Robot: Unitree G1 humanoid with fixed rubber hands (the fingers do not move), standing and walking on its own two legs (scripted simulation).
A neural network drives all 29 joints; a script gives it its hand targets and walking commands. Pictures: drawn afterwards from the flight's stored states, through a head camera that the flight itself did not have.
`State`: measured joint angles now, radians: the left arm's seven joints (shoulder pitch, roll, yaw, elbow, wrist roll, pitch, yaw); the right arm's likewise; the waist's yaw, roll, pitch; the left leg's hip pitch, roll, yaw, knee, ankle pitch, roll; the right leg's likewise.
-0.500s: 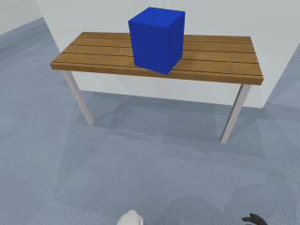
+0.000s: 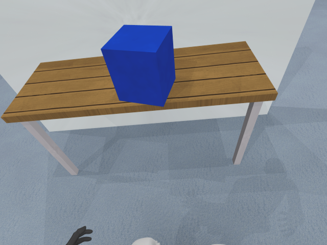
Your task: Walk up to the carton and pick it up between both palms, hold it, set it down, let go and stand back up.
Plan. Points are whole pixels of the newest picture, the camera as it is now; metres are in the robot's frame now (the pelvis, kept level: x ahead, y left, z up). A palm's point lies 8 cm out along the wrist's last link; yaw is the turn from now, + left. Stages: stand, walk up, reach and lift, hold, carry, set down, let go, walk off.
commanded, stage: walk up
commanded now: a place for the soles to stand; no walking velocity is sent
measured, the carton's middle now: (143, 65) +0.78 +0.10 +0.02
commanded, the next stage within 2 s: none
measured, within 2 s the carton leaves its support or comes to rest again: neither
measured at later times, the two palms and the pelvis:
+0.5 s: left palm (65, 182) +0.33 +0.34 -0.08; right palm (247, 227) +0.19 -0.17 -0.10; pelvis +0.18 +0.10 +0.01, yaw -4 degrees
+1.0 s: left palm (58, 162) +0.40 +0.39 -0.07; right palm (217, 159) +0.36 -0.13 -0.06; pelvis +0.25 +0.14 +0.02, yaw -1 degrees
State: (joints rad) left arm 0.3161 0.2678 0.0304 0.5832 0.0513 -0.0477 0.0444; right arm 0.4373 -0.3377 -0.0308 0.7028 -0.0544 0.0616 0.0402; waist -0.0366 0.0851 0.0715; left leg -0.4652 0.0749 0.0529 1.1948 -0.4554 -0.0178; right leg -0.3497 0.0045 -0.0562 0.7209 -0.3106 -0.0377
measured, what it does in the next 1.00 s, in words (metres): walks ahead: left foot, then right foot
